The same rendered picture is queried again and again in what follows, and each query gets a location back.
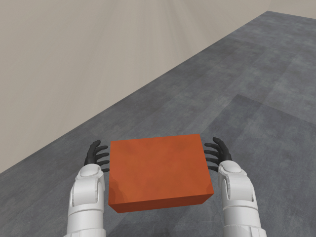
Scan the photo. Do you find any right robot hand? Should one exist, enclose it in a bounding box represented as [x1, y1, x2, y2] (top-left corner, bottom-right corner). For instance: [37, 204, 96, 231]
[204, 137, 232, 172]

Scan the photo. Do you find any left robot forearm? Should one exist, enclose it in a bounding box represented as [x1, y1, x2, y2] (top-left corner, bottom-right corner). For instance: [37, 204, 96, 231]
[63, 164, 106, 237]

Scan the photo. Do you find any left robot hand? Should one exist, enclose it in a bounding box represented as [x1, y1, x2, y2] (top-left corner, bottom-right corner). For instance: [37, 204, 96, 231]
[84, 140, 110, 173]

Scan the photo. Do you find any carton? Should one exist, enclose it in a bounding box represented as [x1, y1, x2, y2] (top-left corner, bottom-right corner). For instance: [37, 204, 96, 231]
[108, 134, 214, 213]

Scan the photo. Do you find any right robot forearm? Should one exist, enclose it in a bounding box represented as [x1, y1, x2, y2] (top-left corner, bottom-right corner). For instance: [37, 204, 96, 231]
[218, 160, 267, 237]

